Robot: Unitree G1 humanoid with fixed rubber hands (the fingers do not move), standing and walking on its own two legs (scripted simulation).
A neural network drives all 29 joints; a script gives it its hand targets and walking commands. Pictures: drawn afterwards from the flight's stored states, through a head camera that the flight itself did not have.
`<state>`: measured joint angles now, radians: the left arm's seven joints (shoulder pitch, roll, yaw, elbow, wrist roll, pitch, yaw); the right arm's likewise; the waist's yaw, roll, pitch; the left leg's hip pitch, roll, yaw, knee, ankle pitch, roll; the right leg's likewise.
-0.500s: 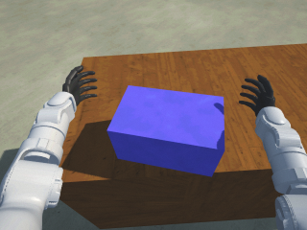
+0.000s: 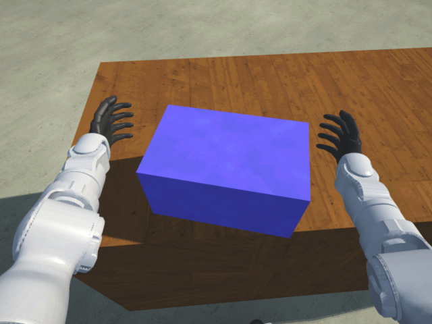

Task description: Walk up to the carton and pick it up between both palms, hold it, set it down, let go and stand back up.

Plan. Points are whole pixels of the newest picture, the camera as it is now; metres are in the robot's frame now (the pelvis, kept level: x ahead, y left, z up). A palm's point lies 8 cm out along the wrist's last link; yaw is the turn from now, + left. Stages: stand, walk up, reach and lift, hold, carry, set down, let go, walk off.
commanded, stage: reach and lift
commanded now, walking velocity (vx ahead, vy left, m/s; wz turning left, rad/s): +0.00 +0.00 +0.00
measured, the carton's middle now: (227, 169) +0.41 -0.08 +0.03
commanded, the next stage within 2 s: none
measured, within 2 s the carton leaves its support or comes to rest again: neither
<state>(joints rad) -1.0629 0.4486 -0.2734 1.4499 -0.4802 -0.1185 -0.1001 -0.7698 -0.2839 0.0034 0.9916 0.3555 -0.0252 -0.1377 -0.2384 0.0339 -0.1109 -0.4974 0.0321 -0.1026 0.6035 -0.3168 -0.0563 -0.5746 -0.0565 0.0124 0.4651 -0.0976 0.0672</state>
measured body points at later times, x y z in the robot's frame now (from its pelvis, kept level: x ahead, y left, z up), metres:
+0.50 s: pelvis -0.02 -0.01 -0.03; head +0.06 -0.01 +0.42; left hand +0.50 +0.12 +0.06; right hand +0.37 -0.30 +0.05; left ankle -0.02 +0.15 -0.73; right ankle +0.07 -0.17 -0.73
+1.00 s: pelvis -0.02 +0.00 -0.03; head +0.06 +0.00 +0.42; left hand +0.49 +0.11 +0.06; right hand +0.37 -0.28 +0.05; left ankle -0.02 +0.15 -0.73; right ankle +0.07 -0.17 -0.73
